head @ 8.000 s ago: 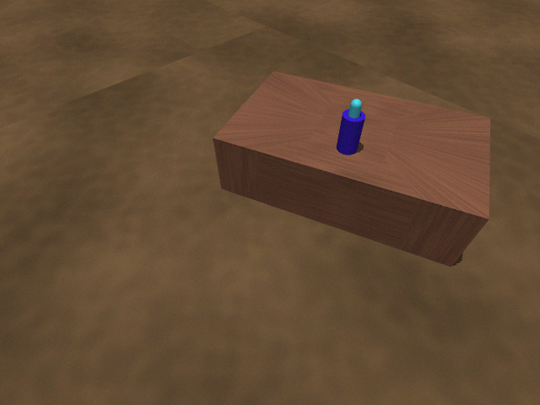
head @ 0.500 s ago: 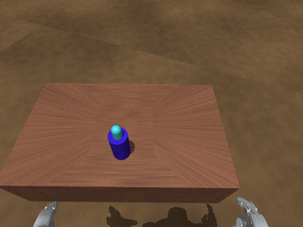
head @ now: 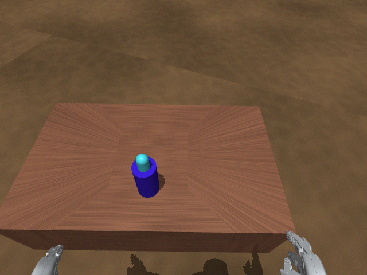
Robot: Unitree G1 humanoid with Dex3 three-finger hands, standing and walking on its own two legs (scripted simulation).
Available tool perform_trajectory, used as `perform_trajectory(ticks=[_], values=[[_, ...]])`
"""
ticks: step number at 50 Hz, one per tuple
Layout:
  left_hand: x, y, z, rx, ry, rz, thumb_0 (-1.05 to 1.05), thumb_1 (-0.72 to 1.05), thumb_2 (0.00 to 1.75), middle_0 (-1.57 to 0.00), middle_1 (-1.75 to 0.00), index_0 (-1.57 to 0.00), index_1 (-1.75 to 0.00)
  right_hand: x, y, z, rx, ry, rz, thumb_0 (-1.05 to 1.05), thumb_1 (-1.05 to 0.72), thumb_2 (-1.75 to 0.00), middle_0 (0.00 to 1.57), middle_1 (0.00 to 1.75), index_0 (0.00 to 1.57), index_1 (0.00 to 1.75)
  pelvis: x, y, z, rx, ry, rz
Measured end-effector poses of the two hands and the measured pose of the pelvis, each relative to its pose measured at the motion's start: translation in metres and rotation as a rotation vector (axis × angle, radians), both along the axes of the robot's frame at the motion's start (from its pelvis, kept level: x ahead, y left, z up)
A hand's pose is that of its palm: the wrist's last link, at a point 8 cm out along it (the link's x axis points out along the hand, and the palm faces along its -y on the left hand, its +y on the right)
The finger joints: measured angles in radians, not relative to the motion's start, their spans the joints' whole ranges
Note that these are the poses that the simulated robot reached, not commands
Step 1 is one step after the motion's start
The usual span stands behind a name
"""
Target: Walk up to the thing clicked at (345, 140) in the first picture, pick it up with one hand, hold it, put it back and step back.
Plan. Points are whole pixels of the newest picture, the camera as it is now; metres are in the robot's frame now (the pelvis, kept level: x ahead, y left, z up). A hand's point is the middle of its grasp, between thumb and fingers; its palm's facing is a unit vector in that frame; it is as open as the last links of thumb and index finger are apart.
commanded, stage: go down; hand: left
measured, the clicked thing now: (145, 173) +0.51 +0.16 -0.28
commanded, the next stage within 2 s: none
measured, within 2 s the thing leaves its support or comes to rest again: neither
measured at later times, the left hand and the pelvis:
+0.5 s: hand (59, 266) +0.17 +0.28 -0.08, palm faces +0.17 -0.93 -0.32, open 17.5 cm; pelvis -0.04 -0.01 -0.02, yaw +1 degrees
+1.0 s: hand (54, 213) +0.28 +0.32 -0.06, palm faces +0.13 -0.98 -0.17, open 17.6 cm; pelvis -0.03 +0.00 -0.02, yaw -2 degrees
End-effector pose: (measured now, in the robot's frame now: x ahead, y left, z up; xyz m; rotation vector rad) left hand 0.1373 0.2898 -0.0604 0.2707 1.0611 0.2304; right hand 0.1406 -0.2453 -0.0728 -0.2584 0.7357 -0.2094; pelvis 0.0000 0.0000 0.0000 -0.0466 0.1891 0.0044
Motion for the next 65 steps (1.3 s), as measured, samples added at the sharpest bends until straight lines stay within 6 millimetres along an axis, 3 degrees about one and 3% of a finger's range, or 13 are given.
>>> perform_trajectory(ticks=[15,19,23,28,32,37,43,48,56,65], values=[[-0.027,0.010,0.005,0.006,-0.049,0.030,0.00,-0.58,0.06,-0.09,-0.06,-0.08,-0.06,-0.014,-0.009,-0.005,-0.033,-0.075,-0.014,0.01,-0.87,-0.88,0.20,0.30,0.20,0.30,-0.020,-0.007,-0.014,-0.001,0.004,0.010],[-0.025,0.014,0.004,0.010,-0.073,0.034,-0.01,-0.59,0.07,-0.09,-0.06,-0.08,-0.07,-0.018,-0.010,-0.006,-0.045,-0.087,-0.008,0.01,-0.86,-0.88,0.21,0.30,0.20,0.30,-0.026,-0.009,-0.017,-0.001,0.002,0.016],[-0.003,0.025,0.008,0.016,-0.147,0.046,-0.01,-0.59,0.07,-0.09,-0.07,-0.09,-0.07,-0.025,-0.011,-0.009,-0.061,-0.085,0.003,0.01,-0.86,-0.88,0.21,0.30,0.20,0.30,-0.033,-0.012,-0.019,0.000,0.002,0.021],[0.045,0.041,0.024,0.013,-0.290,0.028,-0.01,-0.59,0.07,-0.09,-0.06,-0.08,-0.07,-0.039,-0.016,-0.013,-0.085,-0.051,0.004,0.01,-0.87,-0.89,0.21,0.30,0.20,0.30,-0.039,-0.013,-0.021,-0.001,0.004,0.019],[0.082,0.055,0.035,-0.018,-0.351,0.025,-0.01,-0.58,0.07,-0.09,-0.06,-0.08,-0.06,-0.057,-0.022,-0.016,-0.098,0.000,-0.019,0.01,-0.87,-0.89,0.21,0.30,0.20,0.30,-0.041,-0.012,-0.019,-0.003,0.013,0.013],[0.110,0.067,0.040,-0.073,-0.386,0.008,-0.01,-0.58,0.06,-0.09,-0.05,-0.08,-0.06,-0.086,-0.030,-0.020,-0.109,0.079,-0.057,0.01,-0.88,-0.89,0.21,0.30,0.20,0.30,-0.038,-0.008,-0.018,-0.002,0.035,-0.003],[0.121,0.074,0.033,-0.116,-0.419,-0.032,-0.01,-0.59,0.04,-0.09,-0.04,-0.07,-0.05,-0.118,-0.032,-0.028,-0.108,0.194,-0.084,0.01,-0.89,-0.89,0.21,0.30,0.20,0.30,-0.035,-0.002,-0.020,0.000,0.060,-0.021],[0.117,0.074,0.024,-0.121,-0.431,-0.044,-0.01,-0.59,0.03,-0.09,-0.03,-0.07,-0.04,-0.130,-0.028,-0.034,-0.096,0.265,-0.088,0.01,-0.90,-0.89,0.20,0.30,0.20,0.30,-0.034,0.001,-0.021,0.001,0.068,-0.028],[0.120,0.078,0.028,-0.105,-0.500,-0.034,-0.01,-0.58,0.04,-0.08,-0.02,-0.06,-0.03,-0.119,-0.024,-0.037,-0.097,0.274,-0.053,0.01,-0.90,-0.90,0.21,0.30,0.20,0.30,-0.037,-0.001,-0.023,0.002,0.070,-0.021],[0.150,0.090,0.042,-0.112,-0.602,-0.036,-0.01,-0.56,0.05,-0.07,-0.02,-0.06,-0.03,-0.113,-0.033,-0.039,-0.129,0.267,-0.005,0.00,-0.89,-0.89,0.21,0.30,0.20,0.30,-0.049,-0.008,-0.029,0.003,0.092,-0.012]])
